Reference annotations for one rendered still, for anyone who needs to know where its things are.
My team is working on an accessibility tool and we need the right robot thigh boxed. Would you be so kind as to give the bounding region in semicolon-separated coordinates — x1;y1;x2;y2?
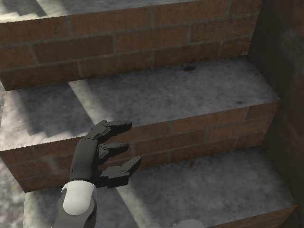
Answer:
170;218;205;228

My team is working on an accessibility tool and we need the left robot forearm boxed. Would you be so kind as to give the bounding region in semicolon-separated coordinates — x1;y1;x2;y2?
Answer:
51;180;97;228

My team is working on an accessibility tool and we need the left robot hand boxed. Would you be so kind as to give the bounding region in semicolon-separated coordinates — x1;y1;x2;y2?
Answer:
68;120;143;189

